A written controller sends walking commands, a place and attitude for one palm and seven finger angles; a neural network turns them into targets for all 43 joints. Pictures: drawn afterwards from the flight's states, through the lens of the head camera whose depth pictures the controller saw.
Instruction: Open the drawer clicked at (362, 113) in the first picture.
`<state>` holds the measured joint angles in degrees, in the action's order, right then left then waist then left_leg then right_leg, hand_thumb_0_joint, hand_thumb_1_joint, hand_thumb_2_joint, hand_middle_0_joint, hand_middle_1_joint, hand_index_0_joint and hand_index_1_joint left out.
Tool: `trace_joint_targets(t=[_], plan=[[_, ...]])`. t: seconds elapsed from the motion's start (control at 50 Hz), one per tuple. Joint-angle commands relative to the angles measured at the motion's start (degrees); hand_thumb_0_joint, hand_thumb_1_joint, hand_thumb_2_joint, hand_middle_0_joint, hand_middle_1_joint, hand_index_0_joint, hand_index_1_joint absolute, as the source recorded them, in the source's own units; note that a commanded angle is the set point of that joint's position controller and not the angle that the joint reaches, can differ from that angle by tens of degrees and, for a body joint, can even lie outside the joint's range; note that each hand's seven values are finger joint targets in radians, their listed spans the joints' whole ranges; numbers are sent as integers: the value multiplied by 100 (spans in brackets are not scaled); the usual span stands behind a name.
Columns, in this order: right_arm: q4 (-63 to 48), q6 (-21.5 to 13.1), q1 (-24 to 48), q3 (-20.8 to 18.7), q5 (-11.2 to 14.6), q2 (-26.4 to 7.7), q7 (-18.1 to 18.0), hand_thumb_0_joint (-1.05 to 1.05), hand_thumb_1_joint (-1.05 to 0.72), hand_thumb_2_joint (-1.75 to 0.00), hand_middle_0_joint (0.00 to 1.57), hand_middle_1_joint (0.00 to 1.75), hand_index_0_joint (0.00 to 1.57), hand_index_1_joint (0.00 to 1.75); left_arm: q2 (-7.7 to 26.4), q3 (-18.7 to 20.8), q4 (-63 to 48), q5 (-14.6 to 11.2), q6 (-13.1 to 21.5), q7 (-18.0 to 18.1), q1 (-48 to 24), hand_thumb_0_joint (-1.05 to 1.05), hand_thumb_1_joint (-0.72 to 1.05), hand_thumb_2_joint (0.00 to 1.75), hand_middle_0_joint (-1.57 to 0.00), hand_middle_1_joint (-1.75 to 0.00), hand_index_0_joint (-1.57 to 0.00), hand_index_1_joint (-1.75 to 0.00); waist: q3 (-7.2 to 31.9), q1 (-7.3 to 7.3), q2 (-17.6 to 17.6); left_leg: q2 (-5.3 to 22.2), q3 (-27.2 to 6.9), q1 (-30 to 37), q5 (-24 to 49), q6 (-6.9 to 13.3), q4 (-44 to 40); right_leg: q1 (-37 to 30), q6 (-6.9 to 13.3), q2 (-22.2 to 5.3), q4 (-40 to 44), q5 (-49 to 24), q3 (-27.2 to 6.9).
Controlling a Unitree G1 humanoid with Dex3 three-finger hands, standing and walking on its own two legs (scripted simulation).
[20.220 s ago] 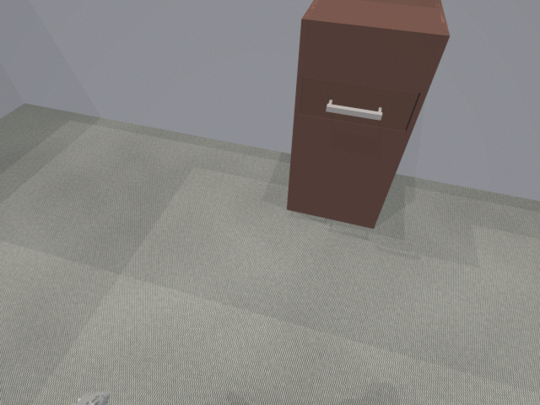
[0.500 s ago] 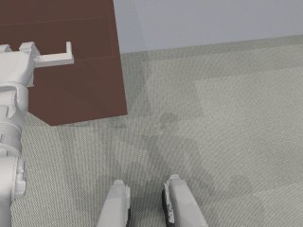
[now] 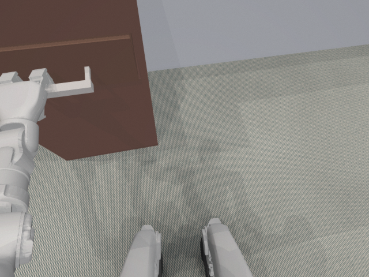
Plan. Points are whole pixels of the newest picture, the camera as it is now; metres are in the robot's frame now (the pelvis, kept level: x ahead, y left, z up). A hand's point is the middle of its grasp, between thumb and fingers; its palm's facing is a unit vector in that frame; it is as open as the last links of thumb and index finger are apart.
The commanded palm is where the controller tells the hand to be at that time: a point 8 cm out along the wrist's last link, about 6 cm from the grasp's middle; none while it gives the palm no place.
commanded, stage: pull the drawer open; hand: left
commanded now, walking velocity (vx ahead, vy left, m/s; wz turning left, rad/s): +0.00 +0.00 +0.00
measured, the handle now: (46, 84) +0.52 +0.30 -0.01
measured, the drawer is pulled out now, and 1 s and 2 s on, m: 0.01 0.11 0.20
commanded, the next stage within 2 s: none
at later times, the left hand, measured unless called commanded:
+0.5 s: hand (37, 136) +0.41 +0.30 -0.03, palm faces -0.05 -0.06 -1.00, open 5.6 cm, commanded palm +0.38 +0.29 +0.02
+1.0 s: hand (36, 157) +0.36 +0.30 -0.03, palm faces -0.05 -0.04 -1.00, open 5.7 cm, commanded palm +0.33 +0.29 +0.02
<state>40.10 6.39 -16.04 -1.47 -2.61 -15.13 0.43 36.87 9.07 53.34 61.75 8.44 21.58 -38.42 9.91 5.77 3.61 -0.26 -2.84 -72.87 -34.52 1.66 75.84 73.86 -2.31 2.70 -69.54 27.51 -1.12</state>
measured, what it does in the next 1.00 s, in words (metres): stands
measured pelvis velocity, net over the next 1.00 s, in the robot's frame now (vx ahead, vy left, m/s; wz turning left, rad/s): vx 0.04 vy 0.02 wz -0.05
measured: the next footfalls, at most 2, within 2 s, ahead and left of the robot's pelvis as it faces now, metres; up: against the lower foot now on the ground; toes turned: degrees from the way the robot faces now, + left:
none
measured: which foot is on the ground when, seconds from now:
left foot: down 0.00-1.00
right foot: down 0.00-1.00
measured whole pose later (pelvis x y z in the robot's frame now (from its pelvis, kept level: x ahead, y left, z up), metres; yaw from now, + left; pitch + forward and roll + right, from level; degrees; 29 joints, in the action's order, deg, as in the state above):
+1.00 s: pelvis +0.04 +0.02 +0.04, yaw -3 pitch +26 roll -4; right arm 36.9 7.3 -10.8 -2.8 -2.7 -14.1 1.8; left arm 23.4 5.2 28.5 61.7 1.4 31.1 -4.8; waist 10.7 1.2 2.6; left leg 0.6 1.2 -56.8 -35.6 3.4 66.8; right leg 59.6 -1.7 0.2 -61.7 27.4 0.2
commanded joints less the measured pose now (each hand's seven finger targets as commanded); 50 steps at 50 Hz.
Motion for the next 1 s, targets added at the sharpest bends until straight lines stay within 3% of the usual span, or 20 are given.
trace_joint_targets(t=[0.0, 0.08, 0.14, 0.18, 0.22, 0.32, 0.36, 0.42, 0.48, 0.54, 0.6, 0.62, 0.64, 0.66, 0.68, 0.76, 0.82, 0.9, 0.96, 0.98], plan=[[-248, 4, -857, -377, -28, -1013, -62, 0, -90, -90, 20, 30, 20, 30, 1049, 196, -1188, -132, 98, 307, -506, 0, 90, 90, -40, -135, -40, -135, 3192, -277, 473, 166, -32, 2904, 3946, -67, -1095, -1923, 454, 31, 559, -2319, 507], [-266, 39, -777, -404, -55, -1014, -31, 0, -90, -90, 20, 30, 20, 30, 910, 293, -1457, -145, 74, 461, 61, 0, 90, 90, -40, -135, -40, -135, 3055, -367, 387, 186, -12, 3019, 4180, -64, -1191, -2095, 453, 15, 614, -2479, 491], [-293, 64, -677, -419, -57, -990, -24, 0, -90, -90, 20, 30, 20, 30, 676, 229, -1485, -128, 32, 571, 354, 0, 90, 90, -40, -135, -40, -135, 2788, -345, 162, 175, 41, 2877, 4040, -28, -1243, -2213, 449, 14, 691, -2544, 464], [-309, 69, -626, -420, -73, -996, 4, 0, -90, -90, 20, 30, 20, 30, 623, 235, -1550, -115, 18, 649, 539, 0, 90, 90, -40, -135, -40, -135, 2722, -419, 341, 164, 33, 2935, 4109, -58, -1288, -2187, 465, 6, 669, -2512, 476], [-336, 101, -590, -424, -88, -1003, 14, 0, -90, -90, 20, 30, 20, 30, 722, 381, -1647, -73, -47, 722, 771, 0, 90, 90, -40, -135, -40, -135, 2797, -501, 281, 176, 21, 3006, 4332, -81, -1292, -2272, 472, 4, 625, -2614, 481], [-489, 128, -496, -493, -83, -949, 58, 0, -90, -90, 20, 30, 20, 30, 295, 165, -2249, -52, -268, 873, 1220, 0, 90, 90, -40, -135, -40, -135, 2992, -538, 423, 241, -48, 3544, 5063, -181, -1356, -2386, 455, -10, 706, -2840, 508], [-539, 122, -425, -481, -65, -930, 61, 0, -90, -90, 20, 30, 20, 30, 150, 104, -2254, -137, -408, 862, 1550, 0, 90, 90, -40, -135, -40, -135, 2896, -526, 263, 211, -13, 3422, 4971, -133, -1407, -2602, 457, -18, 788, -2988, 479], [-577, 118, -350, -457, -50, -943, 24, 0, -90, -90, 20, 30, 20, 30, 277, 243, -2325, -151, -499, 845, 1831, 0, 90, 90, -40, -135, -40, -135, 2724, -567, 15, 195, 36, 3251, 4682, -73, -1504, -2866, 439, -40, 857, -3071, 454], [-627, 113, -245, -440, -50, -934, -5, 0, -90, -90, 20, 30, 20, 30, 287, 276, -2480, -127, -509, 818, 2037, 0, 90, 90, -40, -135, -40, -135, 2629, -624, 242, 194, 65, 3297, 4647, -91, -1565, -2842, 452, -56, 866, -2995, 456], [-707, 95, -169, -451, -47, -892, 5, 0, -90, -90, 20, 30, 20, 30, 26, 158, -2682, -125, -520, 851, 2437, 0, 90, 90, -40, -135, -40, -135, 2545, -628, 237, 213, 54, 3416, 4863, -117, -1591, -2842, 453, -49, 925, -3036, 467], [-739, 73, -107, -451, -53, -882, 17, 0, -90, -90, 20, 30, 20, 30, 70, 265, -2848, -132, -493, 899, 2667, 0, 90, 90, -40, -135, -40, -135, 2530, -692, 238, 207, 50, 3357, 4769, -125, -1616, -2905, 466, -56, 897, -2997, 474], [-752, 69, -62, -450, -54, -885, 18, 0, -90, -90, 20, 30, 20, 30, 90, 353, -2810, -148, -508, 929, 2900, 0, 90, 90, -40, -135, -40, -135, 2477, -728, 77, 195, 83, 3288, 4661, -102, -1622, -2976, 465, -49, 915, -3012, 465], [-768, 48, -41, -455, -44, -876, 13, 0, -90, -90, 20, 30, 20, 30, -36, 225, -2867, -133, -504, 944, 2836, 0, 90, 90, -40, -135, -40, -135, 2414, -660, 135, 191, 84, 3238, 4554, -103, -1635, -2949, 463, -59, 939, -2987, 468], [-758, 38, -15, -448, -55, -884, 11, 0, -90, -90, 20, 30, 20, 30, 138, 396, -3028, -141, -485, 970, 2855, 0, 90, 90, -40, -135, -40, -135, 2490, -739, 167, 195, 56, 3268, 4648, -113, -1647, -2996, 482, -63, 889, -3010, 464], [-799, 49, -17, -441, -57, -881, 26, 0, -90, -90, 20, 30, 20, 30, 75, 376, -3056, -109, -503, 999, 3100, 0, 90, 90, -40, -135, -40, -135, 2532, -797, 322, 197, 32, 3382, 4813, -147, -1679, -2971, 484, -71, 867, -2985, 477], [-799, 20, 35, -477, -60, -879, 54, 0, -90, -90, 20, 30, 20, 30, -127, 283, -3182, -109, -621, 1104, 3231, 0, 90, 90, -40, -135, -40, -135, 2416, -719, 218, 241, -25, 3479, 4984, -182, -1661, -2833, 477, -64, 886, -2937, 539], [-816, -1, 92, -476, -47, -875, 53, 0, -90, -90, 20, 30, 20, 30, -107, 333, -3205, -115, -675, 1170, 3439, 0, 90, 90, -40, -135, -40, -135, 2439, -775, 77, 195, 27, 3332, 4597, -161, -1708, -2990, 479, -66, 912, -2884, 501], [-777, -26, 121, -472, -31, -868, 47, 0, -90, -90, 20, 30, 20, 30, -264, 172, -3179, -86, -781, 1187, 3388, 0, 90, 90, -40, -135, -40, -135, 2254, -714, 211, 216, -32, 3428, 4668, -201, -1744, -2758, 482, -66, 913, -2691, 564], [-801, -31, 177, -475, -36, -880, 37, 0, -90, -90, 20, 30, 20, 30, -214, 231, -3188, -110, -868, 1169, 3451, 0, 90, 90, -40, -135, -40, -135, 2300, -748, 79, 201, -20, 3395, 4545, -191, -1754, -2832, 493, -56, 931, -2616, 559], [-816, -43, 168, -469, -23, -857, 36, 0, -90, -90, 20, 30, 20, 30, -279, 165, -3229, -106, -871, 1159, 3556, 0, 90, 90, -40, -135, -40, -135, 2344, -784, 229, 199, -1, 3434, 4572, -199, -1777, -2865, 490, -63, 928, -2644, 548]])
